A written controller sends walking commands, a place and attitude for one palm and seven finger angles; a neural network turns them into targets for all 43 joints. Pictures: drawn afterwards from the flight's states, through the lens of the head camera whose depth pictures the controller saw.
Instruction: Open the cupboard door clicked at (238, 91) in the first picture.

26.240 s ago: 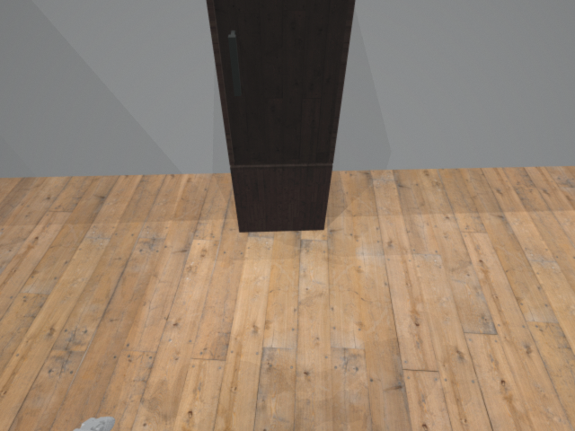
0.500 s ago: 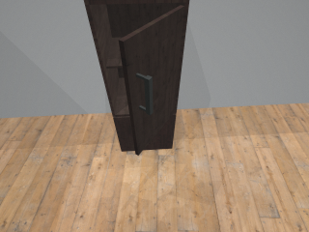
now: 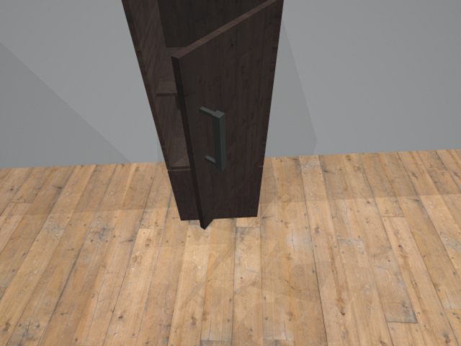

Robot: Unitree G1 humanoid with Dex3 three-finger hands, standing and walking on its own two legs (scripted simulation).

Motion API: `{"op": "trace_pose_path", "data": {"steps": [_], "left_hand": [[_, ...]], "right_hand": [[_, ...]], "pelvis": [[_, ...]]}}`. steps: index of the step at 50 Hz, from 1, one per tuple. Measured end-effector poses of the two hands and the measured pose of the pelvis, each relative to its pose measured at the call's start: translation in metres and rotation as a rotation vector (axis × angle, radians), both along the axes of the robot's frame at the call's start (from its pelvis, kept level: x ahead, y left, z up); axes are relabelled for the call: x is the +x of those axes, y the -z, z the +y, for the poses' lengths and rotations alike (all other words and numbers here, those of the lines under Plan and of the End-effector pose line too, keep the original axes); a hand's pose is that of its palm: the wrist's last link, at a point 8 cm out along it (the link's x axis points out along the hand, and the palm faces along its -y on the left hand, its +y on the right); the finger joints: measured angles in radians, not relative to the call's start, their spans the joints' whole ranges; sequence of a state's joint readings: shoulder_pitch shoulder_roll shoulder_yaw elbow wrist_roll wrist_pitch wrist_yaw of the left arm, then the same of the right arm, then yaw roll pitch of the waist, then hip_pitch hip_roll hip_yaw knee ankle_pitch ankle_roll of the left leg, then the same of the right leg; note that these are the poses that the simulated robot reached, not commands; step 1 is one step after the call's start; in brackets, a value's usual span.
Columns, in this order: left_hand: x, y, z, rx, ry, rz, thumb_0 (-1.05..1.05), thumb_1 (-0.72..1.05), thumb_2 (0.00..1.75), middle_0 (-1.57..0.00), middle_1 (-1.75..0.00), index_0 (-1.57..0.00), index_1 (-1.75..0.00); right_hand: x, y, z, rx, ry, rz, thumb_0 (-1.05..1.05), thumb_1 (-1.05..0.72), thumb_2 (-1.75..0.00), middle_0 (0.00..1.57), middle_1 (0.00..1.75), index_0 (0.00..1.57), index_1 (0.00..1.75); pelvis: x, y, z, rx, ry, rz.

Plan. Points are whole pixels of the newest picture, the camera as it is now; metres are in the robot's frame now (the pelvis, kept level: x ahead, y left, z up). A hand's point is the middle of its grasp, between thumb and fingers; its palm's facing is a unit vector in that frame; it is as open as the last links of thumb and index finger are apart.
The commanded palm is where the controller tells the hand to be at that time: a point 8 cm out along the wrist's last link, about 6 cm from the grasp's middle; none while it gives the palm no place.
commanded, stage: look to check the result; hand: left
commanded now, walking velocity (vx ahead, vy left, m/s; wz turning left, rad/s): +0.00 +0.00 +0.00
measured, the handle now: (213, 140) +0.54 +0.08 +0.03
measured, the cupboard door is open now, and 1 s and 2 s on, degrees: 52 52 52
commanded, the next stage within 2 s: walk to a spot facing it in 0.28 s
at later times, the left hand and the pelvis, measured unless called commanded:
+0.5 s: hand out of the picture +0.00 +0.15 -0.18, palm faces +0.05 -0.98 -0.19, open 7.3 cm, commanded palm none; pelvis +0.01 -0.01 +0.00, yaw -1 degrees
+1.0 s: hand out of the picture +0.14 +0.18 -0.17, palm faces -0.21 -0.94 -0.27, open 7.3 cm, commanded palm none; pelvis +0.01 -0.01 -0.01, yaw -16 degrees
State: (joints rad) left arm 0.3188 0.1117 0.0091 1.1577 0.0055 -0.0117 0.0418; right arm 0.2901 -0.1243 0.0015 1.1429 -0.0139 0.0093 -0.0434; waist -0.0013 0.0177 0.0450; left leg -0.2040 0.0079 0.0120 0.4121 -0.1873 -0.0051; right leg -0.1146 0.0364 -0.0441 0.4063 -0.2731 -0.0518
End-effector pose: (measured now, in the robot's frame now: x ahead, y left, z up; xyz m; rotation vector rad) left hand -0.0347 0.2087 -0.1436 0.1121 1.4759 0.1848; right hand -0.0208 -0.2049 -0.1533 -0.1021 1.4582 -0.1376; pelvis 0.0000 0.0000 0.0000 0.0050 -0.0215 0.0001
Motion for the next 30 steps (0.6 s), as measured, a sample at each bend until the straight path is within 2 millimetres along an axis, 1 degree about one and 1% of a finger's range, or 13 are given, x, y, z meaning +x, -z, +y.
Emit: {"op": "trace_pose_path", "data": {"steps": [12, 23, 27, 30], "left_hand": [[0.017, 0.0, -0.007, -0.002, 0.001, -0.026, 0.0, 0.91, 0.9, -0.2, -0.3, -0.2, -0.3], [0.027, 0.0, -0.012, 0.001, 0.005, -0.035, 0.0, 0.91, 0.9, -0.2, -0.3, -0.2, -0.3], [0.029, 0.002, -0.01, 0.001, 0.013, -0.015, 0.0, 0.91, 0.9, -0.2, -0.3, -0.2, -0.3], [0.031, 0.006, -0.005, 0.002, 0.025, 0.003, 0.0, 0.91, 0.9, -0.2, -0.3, -0.2, -0.3]], "right_hand": [[0.014, 0.0, -0.008, -0.006, -0.009, -0.008, 0.0, -0.92, -0.89, 0.2, 0.3, 0.19, 0.3], [0.021, 0.0, -0.015, -0.012, -0.005, -0.008, 0.0, -0.92, -0.89, 0.2, 0.3, 0.19, 0.3], [0.021, 0.002, -0.019, -0.025, 0.025, -0.006, 0.0, -0.92, -0.89, 0.2, 0.3, 0.2, 0.3], [0.022, 0.003, -0.024, -0.045, 0.059, -0.014, 0.0, -0.92, -0.89, 0.2, 0.3, 0.2, 0.3]], "pelvis": [[0.009, 0.0, -0.006, 0.004, -0.004, 0.001], [0.015, 0.0, -0.011, 0.005, 0.002, 0.003], [0.015, 0.002, -0.012, -0.001, 0.03, 0.008], [0.014, 0.006, -0.011, -0.01, 0.051, 0.013]]}}
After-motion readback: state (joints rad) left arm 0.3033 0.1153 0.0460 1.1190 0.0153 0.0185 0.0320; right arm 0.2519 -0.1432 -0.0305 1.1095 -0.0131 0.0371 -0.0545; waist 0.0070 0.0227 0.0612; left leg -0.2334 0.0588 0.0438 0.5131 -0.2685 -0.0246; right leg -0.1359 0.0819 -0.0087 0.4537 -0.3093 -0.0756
